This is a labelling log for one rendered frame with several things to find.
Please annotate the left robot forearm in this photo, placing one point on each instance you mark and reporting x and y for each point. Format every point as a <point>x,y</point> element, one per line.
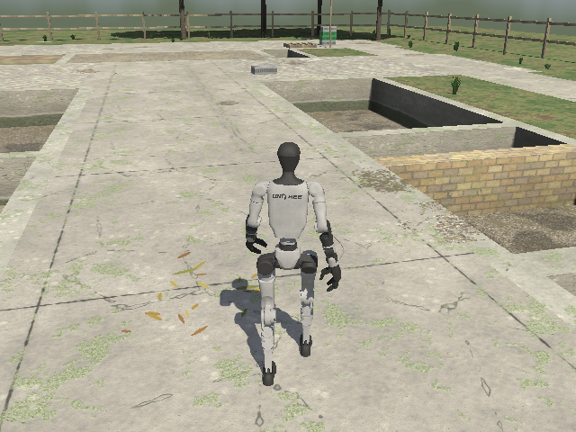
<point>251,233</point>

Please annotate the humanoid robot torso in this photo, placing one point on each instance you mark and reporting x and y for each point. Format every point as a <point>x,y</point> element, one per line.
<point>287,212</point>

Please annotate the right robot upper arm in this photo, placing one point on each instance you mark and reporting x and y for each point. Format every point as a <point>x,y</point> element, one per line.
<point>319,206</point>

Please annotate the robot left hand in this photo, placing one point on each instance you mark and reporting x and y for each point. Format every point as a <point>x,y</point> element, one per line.
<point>254,249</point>

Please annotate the right robot shin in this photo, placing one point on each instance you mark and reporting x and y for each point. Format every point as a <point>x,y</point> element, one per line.
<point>306,318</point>

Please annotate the left robot upper arm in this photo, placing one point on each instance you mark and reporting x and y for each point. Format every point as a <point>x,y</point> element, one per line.
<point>256,202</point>

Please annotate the robot right hand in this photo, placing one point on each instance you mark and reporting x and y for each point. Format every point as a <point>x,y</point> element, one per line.
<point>336,272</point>

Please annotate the right robot forearm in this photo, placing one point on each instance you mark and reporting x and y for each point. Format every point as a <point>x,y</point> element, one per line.
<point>326,239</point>

